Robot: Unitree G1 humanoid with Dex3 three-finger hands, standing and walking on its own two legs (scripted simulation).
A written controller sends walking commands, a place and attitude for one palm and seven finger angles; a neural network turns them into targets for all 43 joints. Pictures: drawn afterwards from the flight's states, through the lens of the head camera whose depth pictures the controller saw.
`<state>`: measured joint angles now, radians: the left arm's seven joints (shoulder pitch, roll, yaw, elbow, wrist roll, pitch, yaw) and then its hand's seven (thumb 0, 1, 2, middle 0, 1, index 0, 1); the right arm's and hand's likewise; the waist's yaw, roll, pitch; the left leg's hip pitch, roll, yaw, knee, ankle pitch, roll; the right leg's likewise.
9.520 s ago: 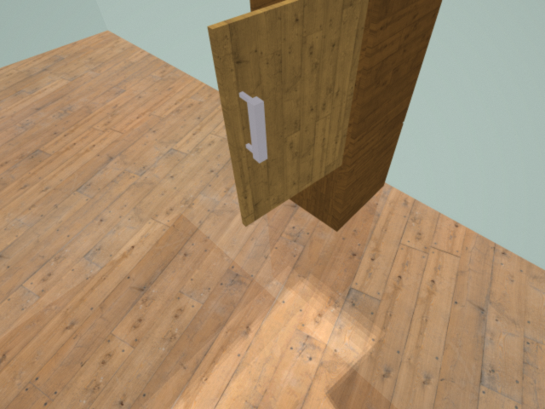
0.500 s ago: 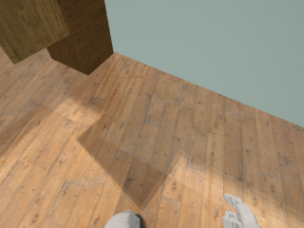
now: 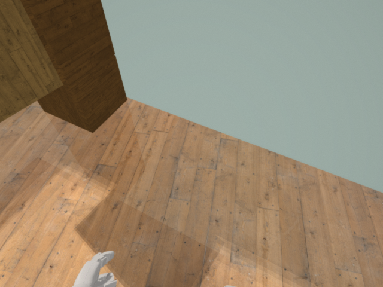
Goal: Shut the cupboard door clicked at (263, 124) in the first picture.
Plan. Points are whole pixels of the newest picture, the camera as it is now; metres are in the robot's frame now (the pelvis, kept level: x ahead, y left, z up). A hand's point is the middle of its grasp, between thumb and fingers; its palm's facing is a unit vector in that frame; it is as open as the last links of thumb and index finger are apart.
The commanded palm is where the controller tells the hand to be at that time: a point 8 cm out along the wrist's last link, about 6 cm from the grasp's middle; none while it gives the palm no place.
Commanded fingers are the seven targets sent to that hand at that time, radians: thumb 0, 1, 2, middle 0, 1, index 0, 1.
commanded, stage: walk to a spot facing it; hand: left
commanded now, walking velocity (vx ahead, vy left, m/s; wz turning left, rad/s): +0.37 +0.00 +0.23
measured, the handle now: out of the picture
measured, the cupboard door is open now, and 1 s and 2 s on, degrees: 83 83 83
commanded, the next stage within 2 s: turn to face it in 0.96 s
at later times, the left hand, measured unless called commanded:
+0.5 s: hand out of the picture +0.10 +0.20 -0.19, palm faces +0.22 -0.96 -0.15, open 7.3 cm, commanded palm none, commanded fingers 0.00 0.90 0.90 -0.20 -0.30 -0.20 -0.30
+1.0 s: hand (108, 151) +0.55 +0.27 -0.16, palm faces +0.07 -0.98 -0.18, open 7.4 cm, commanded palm none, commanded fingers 0.00 0.90 0.90 -0.20 -0.30 -0.20 -0.30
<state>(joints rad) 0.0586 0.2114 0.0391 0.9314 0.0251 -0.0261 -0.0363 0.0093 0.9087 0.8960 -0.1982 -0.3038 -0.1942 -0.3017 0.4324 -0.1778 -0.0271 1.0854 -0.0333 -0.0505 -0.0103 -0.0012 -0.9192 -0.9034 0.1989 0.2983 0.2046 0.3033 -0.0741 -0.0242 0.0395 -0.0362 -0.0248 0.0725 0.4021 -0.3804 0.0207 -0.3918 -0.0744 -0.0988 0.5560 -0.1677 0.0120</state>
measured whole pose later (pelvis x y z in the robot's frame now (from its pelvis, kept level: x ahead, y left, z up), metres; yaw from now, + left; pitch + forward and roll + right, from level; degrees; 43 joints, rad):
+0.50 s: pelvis +0.23 +0.05 -0.02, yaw +9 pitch -1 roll -1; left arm 0.46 0.18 0.02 1.17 0.01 -0.04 -0.01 0.01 0.92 0.90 -0.20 -0.30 -0.20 -0.30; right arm 0.07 -0.21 -0.05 0.96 -0.04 -0.06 0.03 0.00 -0.92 -0.90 0.19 0.30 0.20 0.30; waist 0.03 -0.02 0.06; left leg -0.46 0.03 0.15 0.66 -0.17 0.11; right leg -0.06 -0.13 -0.19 0.81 -0.49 0.03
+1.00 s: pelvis +0.45 +0.08 +0.01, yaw +7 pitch +1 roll +0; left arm 0.08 0.21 0.05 1.00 0.02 0.01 -0.03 0.01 0.92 0.90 -0.20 -0.30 -0.19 -0.30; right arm 0.47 -0.13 -0.01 1.13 -0.04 -0.07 -0.03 0.00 -0.91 -0.90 0.20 0.30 0.20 0.30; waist -0.07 -0.01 0.07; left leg 0.06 -0.03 0.16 0.26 -0.34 0.05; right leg -0.55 -0.07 -0.09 0.72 -0.12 -0.02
